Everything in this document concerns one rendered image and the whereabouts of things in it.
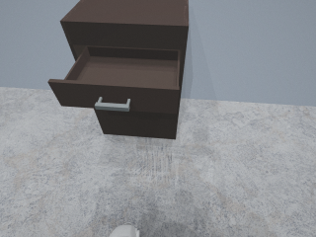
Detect left robot thigh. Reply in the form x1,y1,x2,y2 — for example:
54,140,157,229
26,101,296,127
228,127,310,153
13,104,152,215
109,224,140,237

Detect cabinet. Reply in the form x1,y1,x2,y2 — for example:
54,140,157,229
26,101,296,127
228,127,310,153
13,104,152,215
60,0,189,140

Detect handle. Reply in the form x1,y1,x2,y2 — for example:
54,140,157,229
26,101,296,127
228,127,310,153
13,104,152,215
95,97,130,112

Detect drawer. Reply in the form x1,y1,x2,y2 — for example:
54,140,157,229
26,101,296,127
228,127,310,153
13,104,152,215
47,45,181,115

